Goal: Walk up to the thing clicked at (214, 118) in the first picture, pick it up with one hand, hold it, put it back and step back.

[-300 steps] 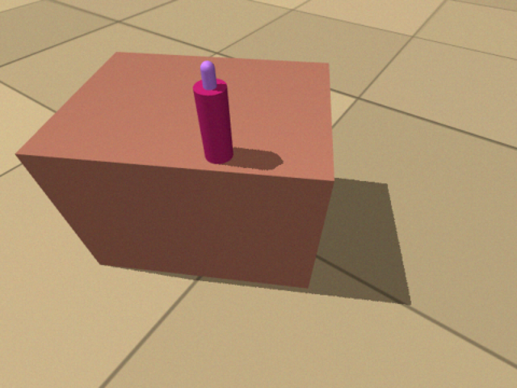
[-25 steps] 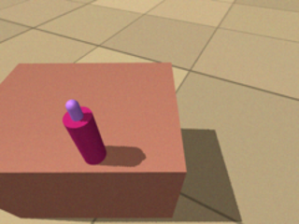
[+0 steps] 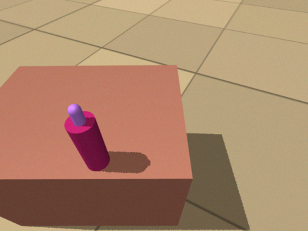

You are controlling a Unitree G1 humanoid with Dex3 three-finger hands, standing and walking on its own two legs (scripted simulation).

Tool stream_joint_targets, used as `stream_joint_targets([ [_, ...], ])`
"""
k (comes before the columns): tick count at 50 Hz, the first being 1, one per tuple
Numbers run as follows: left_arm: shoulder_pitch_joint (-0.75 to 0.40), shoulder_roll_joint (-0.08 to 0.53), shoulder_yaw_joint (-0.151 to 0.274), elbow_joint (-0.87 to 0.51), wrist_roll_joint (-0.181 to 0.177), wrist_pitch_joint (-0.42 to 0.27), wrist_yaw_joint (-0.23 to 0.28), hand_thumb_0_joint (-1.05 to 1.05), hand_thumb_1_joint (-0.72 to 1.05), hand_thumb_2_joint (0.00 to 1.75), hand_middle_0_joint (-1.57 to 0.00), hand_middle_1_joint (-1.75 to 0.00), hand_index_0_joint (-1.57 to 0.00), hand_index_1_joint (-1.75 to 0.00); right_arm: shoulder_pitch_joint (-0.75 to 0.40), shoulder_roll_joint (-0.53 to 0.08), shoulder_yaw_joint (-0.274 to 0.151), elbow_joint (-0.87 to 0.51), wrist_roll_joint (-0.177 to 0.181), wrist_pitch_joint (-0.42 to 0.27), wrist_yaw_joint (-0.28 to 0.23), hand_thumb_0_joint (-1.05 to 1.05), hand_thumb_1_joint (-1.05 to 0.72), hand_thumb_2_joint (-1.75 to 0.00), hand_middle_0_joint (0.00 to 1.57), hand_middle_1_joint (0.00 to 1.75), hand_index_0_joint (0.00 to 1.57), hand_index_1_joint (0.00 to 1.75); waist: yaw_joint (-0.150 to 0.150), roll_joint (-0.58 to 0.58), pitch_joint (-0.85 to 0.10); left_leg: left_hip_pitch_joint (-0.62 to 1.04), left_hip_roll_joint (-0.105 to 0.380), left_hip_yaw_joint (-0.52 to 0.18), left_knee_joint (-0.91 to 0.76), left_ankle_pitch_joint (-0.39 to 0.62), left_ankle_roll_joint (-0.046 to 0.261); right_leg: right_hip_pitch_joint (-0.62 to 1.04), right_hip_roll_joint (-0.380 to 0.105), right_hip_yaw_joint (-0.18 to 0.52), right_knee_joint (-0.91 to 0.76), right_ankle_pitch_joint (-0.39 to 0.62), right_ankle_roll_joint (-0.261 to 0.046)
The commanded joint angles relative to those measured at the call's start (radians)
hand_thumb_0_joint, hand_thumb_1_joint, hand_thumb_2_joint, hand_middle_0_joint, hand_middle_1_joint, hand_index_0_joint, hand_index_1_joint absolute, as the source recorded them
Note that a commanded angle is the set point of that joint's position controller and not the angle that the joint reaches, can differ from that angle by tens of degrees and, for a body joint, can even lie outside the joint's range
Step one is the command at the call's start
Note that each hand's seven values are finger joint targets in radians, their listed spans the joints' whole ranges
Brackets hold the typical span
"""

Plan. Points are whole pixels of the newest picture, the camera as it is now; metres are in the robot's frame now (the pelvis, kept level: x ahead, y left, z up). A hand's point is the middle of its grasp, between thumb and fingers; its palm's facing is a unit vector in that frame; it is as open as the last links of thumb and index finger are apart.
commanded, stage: rise first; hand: left
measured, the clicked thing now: (87, 138) +0.40 +0.22 +0.01
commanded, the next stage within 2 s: go down in 1.52 s
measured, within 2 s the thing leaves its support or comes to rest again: neither
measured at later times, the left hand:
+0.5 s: hand (62, 229) +0.17 +0.26 -0.09, palm faces +0.20 -0.92 -0.33, open 14.2 cm
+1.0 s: hand (46, 212) +0.19 +0.27 +0.00, palm faces +0.27 -0.90 -0.35, open 17.5 cm
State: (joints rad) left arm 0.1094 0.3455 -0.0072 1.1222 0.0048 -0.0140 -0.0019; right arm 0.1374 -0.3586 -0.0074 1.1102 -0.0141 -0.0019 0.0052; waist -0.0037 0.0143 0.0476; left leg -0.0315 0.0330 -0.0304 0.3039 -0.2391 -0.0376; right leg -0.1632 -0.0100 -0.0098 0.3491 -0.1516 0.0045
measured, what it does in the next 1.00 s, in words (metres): stands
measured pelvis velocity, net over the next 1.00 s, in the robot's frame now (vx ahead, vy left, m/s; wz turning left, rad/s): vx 0.01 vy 0.02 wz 0.00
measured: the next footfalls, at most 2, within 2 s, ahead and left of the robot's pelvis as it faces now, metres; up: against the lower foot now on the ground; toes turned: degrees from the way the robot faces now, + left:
none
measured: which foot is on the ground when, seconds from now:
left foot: down 0.00-1.00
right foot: down 0.00-1.00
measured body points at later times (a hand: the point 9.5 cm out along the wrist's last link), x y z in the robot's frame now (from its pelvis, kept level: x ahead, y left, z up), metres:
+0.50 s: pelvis +0.00 +0.02 -0.01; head +0.01 +0.00 +0.44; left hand +0.16 +0.31 -0.06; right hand +0.15 -0.25 -0.11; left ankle -0.04 +0.15 -0.75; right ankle +0.02 -0.12 -0.75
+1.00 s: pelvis +0.01 +0.02 +0.00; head +0.01 +0.01 +0.45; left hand +0.18 +0.32 +0.02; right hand +0.17 -0.24 -0.09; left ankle -0.04 +0.15 -0.75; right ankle +0.02 -0.12 -0.75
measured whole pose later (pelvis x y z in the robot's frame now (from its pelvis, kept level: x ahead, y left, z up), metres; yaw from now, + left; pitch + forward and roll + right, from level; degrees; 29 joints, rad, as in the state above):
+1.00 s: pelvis +0.01 +0.02 +0.00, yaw +0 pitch -2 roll -1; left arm 0.40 0.29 0.18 0.12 -0.05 -0.08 0.06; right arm 0.28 -0.22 -0.12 0.56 0.02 -0.08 -0.05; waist 0.03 0.04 0.02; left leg -0.06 0.01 -0.03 0.40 -0.30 -0.01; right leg -0.17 -0.03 0.00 0.39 -0.19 0.03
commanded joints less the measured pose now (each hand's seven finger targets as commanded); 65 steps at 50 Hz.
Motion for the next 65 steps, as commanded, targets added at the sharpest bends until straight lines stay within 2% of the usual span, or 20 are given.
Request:
stream_joint_targets([
  [1,-0.034,0.229,0.048,-0.057,0.002,-0.018,0.012,0.0,0.9,0.9,-0.2,-0.3,-0.2,-0.3,-0.019,-0.21,-0.035,-0.059,0.003,-0.018,-0.014,0.0,-0.9,-0.9,0.2,0.3,0.2,0.3,0.003,-0.02,-0.064,-0.061,0.097,-0.05,-0.047,0.16,0.047,0.074,-0.117,0.098,-0.035,0.172,-0.034],
  [4,-0.032,0.226,0.047,-0.055,0.0,-0.017,0.01,0.0,0.82,0.82,-0.13,-0.22,-0.12,-0.22,-0.02,-0.208,-0.034,-0.057,0.005,-0.017,-0.012,0.0,-0.82,-0.82,0.12,0.22,0.12,0.22,0.009,-0.014,-0.046,-0.083,0.095,-0.054,-0.052,0.143,0.048,0.078,-0.112,0.095,-0.041,0.136,-0.031],
  [5,-0.383,0.012,0.011,-0.405,-0.072,-0.094,0.014,0.0,0.74,0.74,-0.05,-0.14,-0.04,-0.14,-0.371,-0.017,0.001,-0.408,0.103,-0.143,-0.027,0.0,-0.74,-0.74,0.05,0.14,0.05,0.14,-0.036,0.008,-0.086,-0.232,-0.052,0.064,0.08,0.074,0.039,-0.035,-0.014,-0.01,0.027,0.024,-0.005],
  [6,-0.335,0.111,0.037,-0.456,-0.106,-0.133,0.044,0.0,0.66,0.66,-0.05,-0.06,-0.02,-0.08,-0.381,-0.053,0.004,-0.455,0.117,-0.166,-0.041,0.0,-0.66,-0.66,0.05,0.06,0.05,0.06,0.016,-0.047,-0.119,-0.184,-0.044,0.058,0.044,0.045,0.042,0.039,-0.016,-0.013,0.002,-0.023,-0.005],
  [7,-0.216,0.21,0.09,-0.352,-0.101,-0.127,0.061,0.0,0.58,0.58,-0.06,-0.05,-0.03,-0.08,-0.278,-0.17,-0.07,-0.325,0.108,-0.154,-0.066,0.0,-0.58,-0.58,0.05,0.05,0.05,0.05,-0.001,-0.011,-0.066,-0.193,-0.05,0.071,0.025,-0.024,0.043,0.008,-0.017,-0.009,-0.017,-0.08,-0.008],
  [8,-0.123,0.249,0.16,-0.272,-0.104,-0.113,0.064,0.0,0.5,0.5,-0.06,-0.06,-0.03,-0.08,-0.229,-0.181,-0.103,-0.25,0.103,-0.137,-0.069,0.0,-0.5,-0.5,0.05,0.05,0.05,0.05,0.023,-0.001,-0.029,-0.235,-0.048,0.079,0.054,-0.023,0.038,-0.002,-0.011,-0.017,-0.001,-0.085,-0.009],
  [11,-0.181,0.2,0.142,-0.43,-0.092,-0.123,0.084,0.0,0.32,0.3,-0.06,-0.06,-0.05,-0.07,-0.221,-0.161,-0.135,-0.272,0.088,-0.155,-0.092,0.0,-0.26,-0.26,0.05,0.05,0.05,0.05,0.009,0.016,-0.242,-0.188,-0.042,0.065,0.099,0.119,0.039,0.042,-0.009,-0.016,0.064,0.094,-0.005],
  [12,-0.114,0.235,0.192,-0.444,-0.081,-0.122,0.09,0.0,0.28,0.29,-0.06,-0.07,-0.05,-0.07,-0.152,-0.163,-0.153,-0.271,0.08,-0.152,-0.094,0.0,-0.2,-0.23,0.05,0.05,0.05,0.05,0.015,0.017,-0.277,-0.184,-0.04,0.055,0.101,0.163,0.038,0.061,-0.003,-0.021,0.077,0.132,-0.008],
  [14,0.076,0.161,0.213,-0.355,-0.047,-0.101,0.072,0.0,0.18,0.24,-0.06,-0.07,-0.06,-0.07,0.021,-0.112,-0.196,-0.23,0.054,-0.128,-0.079,0.0,-0.11,-0.21,0.05,0.05,0.05,0.05,0.003,-0.01,-0.229,-0.219,-0.042,0.06,0.11,0.2,0.04,0.038,0.0,-0.023,0.079,0.174,-0.014],
  [15,0.102,0.116,0.189,-0.415,-0.048,-0.099,0.067,0.0,0.13,0.22,-0.06,-0.07,-0.06,-0.07,0.025,-0.084,-0.177,-0.279,0.058,-0.126,-0.075,0.0,-0.07,-0.19,0.05,0.05,0.05,0.05,0.012,-0.004,-0.27,-0.188,-0.044,0.06,0.104,0.242,0.037,0.065,0.003,-0.029,0.077,0.209,-0.014],
  [17,0.037,0.175,0.222,-0.508,-0.044,-0.098,0.077,0.0,0.0,0.17,-0.06,-0.07,-0.07,-0.06,-0.026,-0.049,-0.135,-0.309,0.058,-0.116,-0.08,0.0,0.03,-0.17,0.05,0.05,0.05,0.05,0.032,0.013,-0.272,-0.182,-0.051,0.064,0.091,0.251,0.035,0.078,-0.003,-0.026,0.065,0.212,-0.011],
  [20,0.075,0.079,0.169,-0.608,-0.057,-0.088,0.07,0.0,-0.11,0.15,-0.04,-0.05,-0.04,-0.05,-0.04,-0.043,-0.139,-0.438,0.065,-0.111,-0.079,0.0,0.17,-0.13,0.05,0.05,0.05,0.05,0.013,-0.025,-0.201,-0.177,-0.042,0.065,0.067,0.212,0.035,0.029,0.002,-0.038,0.043,0.152,-0.011],
  [28,0.059,0.13,0.218,-0.913,-0.049,-0.113,0.096,0.0,-0.5,0.06,-0.04,-0.05,-0.04,-0.06,-0.051,-0.04,-0.13,-0.608,0.05,-0.137,-0.092,0.0,0.45,-0.05,0.05,0.05,0.05,0.05,0.034,0.014,-0.163,-0.163,-0.028,0.046,0.041,0.199,0.025,0.051,0.01,-0.048,0.037,0.107,-0.018],
  [33,0.161,0.102,0.22,-1.02,-0.046,-0.118,0.093,0.0,-0.55,0.04,-0.04,-0.05,-0.04,-0.05,0.017,-0.031,-0.137,-0.729,0.045,-0.145,-0.09,0.0,0.51,-0.04,0.05,0.05,0.05,0.05,0.023,0.001,-0.194,-0.116,-0.027,0.051,0.056,0.295,0.02,0.107,0.008,-0.048,0.044,0.192,-0.02],
  [40,0.242,0.105,0.252,-1.106,-0.051,-0.115,0.077,0.0,-0.56,0.03,-0.04,-0.04,-0.03,-0.05,0.145,0.029,-0.124,-0.653,0.042,-0.124,-0.072,0.0,0.53,-0.03,0.05,0.05,0.05,0.05,0.034,0.066,-0.112,-0.124,-0.031,0.058,0.044,0.311,0.013,0.094,0.004,-0.052,0.037,0.206,-0.023],
  [42,0.222,0.118,0.264,-1.14,-0.054,-0.119,0.073,0.0,-0.55,0.03,-0.03,-0.04,-0.03,-0.04,0.075,-0.028,-0.165,-0.713,0.042,-0.129,-0.072,0.0,0.54,-0.03,0.05,0.05,0.05,0.05,0.026,0.018,-0.109,-0.12,-0.03,0.053,0.04,0.298,0.018,0.1,0.006,-0.054,0.032,0.202,-0.019],
  [47,0.229,0.111,0.269,-1.207,-0.053,-0.133,0.068,0.0,-0.56,0.04,-0.03,-0.04,-0.02,-0.05,0.043,0.005,-0.148,-0.703,0.04,-0.131,-0.064,0.0,0.54,-0.03,0.05,0.05,0.05,0.05,0.044,0.045,-0.083,-0.129,-0.026,0.048,0.033,0.305,0.012,0.103,0.006,-0.056,0.034,0.195,-0.023],
  [48,0.233,0.125,0.29,-1.206,-0.054,-0.136,0.068,0.0,-0.56,0.04,-0.03,-0.03,-0.02,-0.04,0.026,-0.042,-0.187,-0.734,0.037,-0.136,-0.068,0.0,0.55,-0.03,0.05,0.05,0.05,0.05,0.035,0.027,-0.102,-0.113,-0.025,0.047,0.034,0.304,0.014,0.108,0.007,-0.056,0.031,0.194,-0.021],
  [50,0.234,0.123,0.29,-1.236,-0.054,-0.143,0.063,0.0,-0.54,0.03,-0.03,-0.03,-0.02,-0.04,0.059,-0.006,-0.157,-0.685,0.034,-0.133,-0.063,0.0,0.55,-0.03,0.05,0.05,0.05,0.05,0.041,0.026,-0.092,-0.115,-0.026,0.046,0.036,0.3,0.016,0.116,0.01,-0.057,0.032,0.191,-0.019],
  [65,0.265,0.164,0.365,-1.303,-0.052,-0.192,0.06,0.0,-0.56,0.06,-0.03,-0.04,-0.02,-0.05,0.056,0.012,-0.168,-0.633,0.029,-0.139,-0.064,0.0,0.55,-0.04,0.05,0.05,0.05,0.05,0.046,0.029,-0.078,-0.123,-0.042,0.051,0.024,0.209,0.033,0.113,-0.004,-0.056,0.009,0.128,-0.012],
])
